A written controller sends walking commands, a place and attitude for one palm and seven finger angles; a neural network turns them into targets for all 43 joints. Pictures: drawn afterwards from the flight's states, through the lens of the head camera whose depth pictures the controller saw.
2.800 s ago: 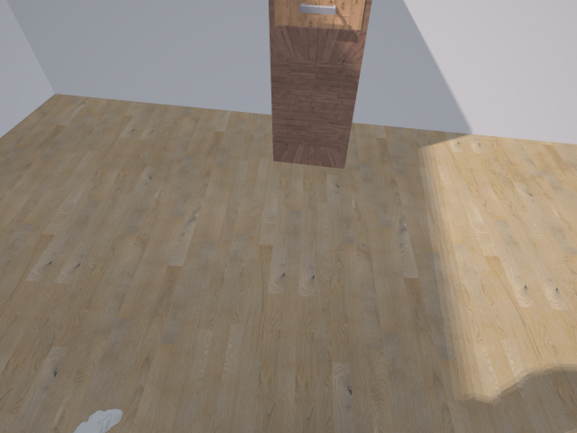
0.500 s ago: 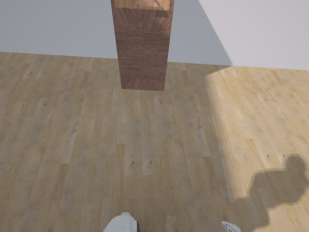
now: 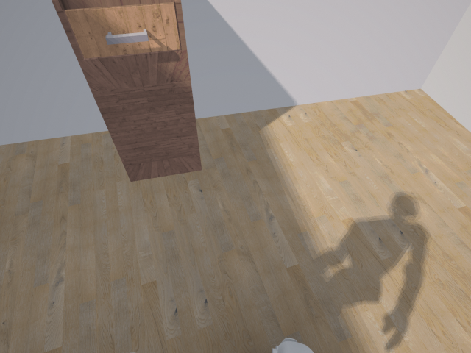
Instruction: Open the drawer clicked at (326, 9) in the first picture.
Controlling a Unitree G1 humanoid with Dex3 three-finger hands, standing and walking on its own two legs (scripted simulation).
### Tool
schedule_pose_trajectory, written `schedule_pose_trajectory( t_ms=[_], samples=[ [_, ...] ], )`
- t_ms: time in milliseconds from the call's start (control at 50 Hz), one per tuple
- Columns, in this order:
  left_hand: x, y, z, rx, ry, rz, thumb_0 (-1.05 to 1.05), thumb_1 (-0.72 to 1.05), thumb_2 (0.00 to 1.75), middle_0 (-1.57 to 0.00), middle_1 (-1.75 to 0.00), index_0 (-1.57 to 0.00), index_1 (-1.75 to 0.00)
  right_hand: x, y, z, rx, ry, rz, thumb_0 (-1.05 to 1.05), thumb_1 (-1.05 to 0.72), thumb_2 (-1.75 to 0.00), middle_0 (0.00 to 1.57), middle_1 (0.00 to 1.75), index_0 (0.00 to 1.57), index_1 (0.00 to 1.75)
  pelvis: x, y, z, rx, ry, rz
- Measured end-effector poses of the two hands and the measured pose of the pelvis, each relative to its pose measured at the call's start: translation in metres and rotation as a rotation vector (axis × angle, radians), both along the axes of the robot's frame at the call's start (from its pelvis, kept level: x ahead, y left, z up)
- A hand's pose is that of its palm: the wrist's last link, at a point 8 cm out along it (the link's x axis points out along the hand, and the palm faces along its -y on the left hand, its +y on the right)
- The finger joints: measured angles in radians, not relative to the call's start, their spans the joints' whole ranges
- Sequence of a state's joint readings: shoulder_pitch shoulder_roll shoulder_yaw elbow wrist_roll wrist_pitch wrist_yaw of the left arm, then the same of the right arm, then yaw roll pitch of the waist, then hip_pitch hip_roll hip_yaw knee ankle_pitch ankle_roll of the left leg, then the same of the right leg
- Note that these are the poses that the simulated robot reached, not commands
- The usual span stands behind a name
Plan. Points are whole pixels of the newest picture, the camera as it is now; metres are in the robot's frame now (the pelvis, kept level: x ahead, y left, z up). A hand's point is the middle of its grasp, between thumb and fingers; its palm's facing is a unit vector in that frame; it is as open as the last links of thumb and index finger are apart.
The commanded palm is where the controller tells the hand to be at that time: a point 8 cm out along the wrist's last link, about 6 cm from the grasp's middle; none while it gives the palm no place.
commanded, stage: walk to a spot facing it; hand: left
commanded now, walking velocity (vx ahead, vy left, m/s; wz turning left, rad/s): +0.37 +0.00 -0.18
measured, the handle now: (127, 35) +1.08 +0.38 +0.02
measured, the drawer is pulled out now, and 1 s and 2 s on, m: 0.00 0.00 0.00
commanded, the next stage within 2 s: turn to face it in 0.44 s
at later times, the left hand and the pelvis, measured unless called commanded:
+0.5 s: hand (149, 341) +0.18 +0.18 -0.20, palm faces +0.10 -0.98 -0.14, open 7.3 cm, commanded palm none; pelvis +0.23 +0.01 -0.01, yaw +1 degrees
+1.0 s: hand (152, 235) +0.41 +0.21 -0.17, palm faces +0.12 -0.97 -0.21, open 7.4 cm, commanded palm none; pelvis +0.34 +0.03 -0.01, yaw +5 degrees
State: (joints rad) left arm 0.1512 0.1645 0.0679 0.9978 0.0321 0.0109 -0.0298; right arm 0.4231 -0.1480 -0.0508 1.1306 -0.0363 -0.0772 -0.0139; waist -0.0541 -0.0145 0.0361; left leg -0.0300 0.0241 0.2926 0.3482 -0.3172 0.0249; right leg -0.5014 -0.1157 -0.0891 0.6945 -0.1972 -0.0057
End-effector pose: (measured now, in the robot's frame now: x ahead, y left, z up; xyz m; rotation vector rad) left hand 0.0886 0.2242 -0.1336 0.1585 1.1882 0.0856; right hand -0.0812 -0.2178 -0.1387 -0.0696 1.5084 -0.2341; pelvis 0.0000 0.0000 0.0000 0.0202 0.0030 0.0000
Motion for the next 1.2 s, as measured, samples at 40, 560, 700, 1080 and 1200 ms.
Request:
schedule_pose_trajectory(
  t_ms=[40, 560, 700, 1080, 1200],
  samples=[
    [0.033, -0.012, -0.003, 0.002, -0.009, -0.038, 0.01, 0.91, 0.9, -0.2, -0.3, -0.19, -0.3, -0.001, 0.001, -0.003, 0.019, 0.05, -0.036, 0.0, -0.91, -0.9, 0.2, 0.3, 0.2, 0.3, 0.021, -0.008, -0.004, -0.002, 0.003, -0.016],
    [0.101, 0.018, -0.046, -0.059, 0.31, 0.164, 0.0, 0.91, 0.9, -0.2, -0.3, -0.2, -0.3, 0.429, -0.003, 0.009, -0.112, -0.382, 0.21, 0.01, -0.92, -0.9, 0.19, 0.29, 0.2, 0.3, 0.256, 0.026, -0.022, -0.063, -0.029, 0.003],
    [0.19, 0.041, -0.027, -0.042, 0.21, 0.129, 0.01, 0.91, 0.9, -0.2, -0.3, -0.2, -0.3, 0.433, 0.028, 0.015, -0.098, -0.301, 0.152, 0.0, -0.94, -0.9, 0.2, 0.3, 0.2, 0.3, 0.294, 0.044, -0.002, -0.048, -0.027, 0.01],
    [0.31, 0.02, 0.001, 0.06, 0.006, 0.16, 0.0, 0.91, 0.9, -0.2, -0.3, -0.2, -0.3, 0.433, 0.029, -0.025, 0.073, -0.072, 0.131, 0.01, -0.91, -0.9, 0.2, 0.3, 0.2, 0.3, 0.351, 0.017, -0.006, -0.01, -0.017, 0.118],
    [0.289, 0.024, 0.005, 0.073, 0.015, 0.239, 0.0, 0.93, 0.9, -0.21, -0.3, -0.2, -0.3, 0.472, 0.014, -0.015, 0.04, -0.098, 0.217, 0.01, -0.91, -0.9, 0.2, 0.3, 0.2, 0.3, 0.353, 0.012, 0.0, -0.005, -0.017, 0.173]
  ],
)
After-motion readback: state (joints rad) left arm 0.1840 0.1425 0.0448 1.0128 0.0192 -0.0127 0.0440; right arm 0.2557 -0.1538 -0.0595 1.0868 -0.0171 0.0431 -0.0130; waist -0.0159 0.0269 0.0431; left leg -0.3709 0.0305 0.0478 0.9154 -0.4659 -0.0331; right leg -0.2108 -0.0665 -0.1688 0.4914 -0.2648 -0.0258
